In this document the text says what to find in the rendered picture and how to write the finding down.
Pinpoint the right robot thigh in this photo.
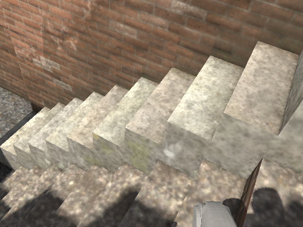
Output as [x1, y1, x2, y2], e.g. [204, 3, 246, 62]
[192, 201, 238, 227]

